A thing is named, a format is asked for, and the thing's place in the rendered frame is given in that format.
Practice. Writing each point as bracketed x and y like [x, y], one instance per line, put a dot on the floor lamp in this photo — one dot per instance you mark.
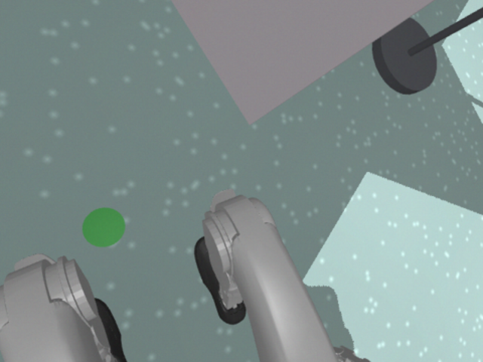
[405, 56]

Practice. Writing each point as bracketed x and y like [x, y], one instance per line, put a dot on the right robot hand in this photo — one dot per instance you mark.
[346, 355]

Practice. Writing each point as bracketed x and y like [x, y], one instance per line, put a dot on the left robot foot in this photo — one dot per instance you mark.
[112, 332]

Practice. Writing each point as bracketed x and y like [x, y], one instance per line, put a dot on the right robot foot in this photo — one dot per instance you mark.
[231, 316]

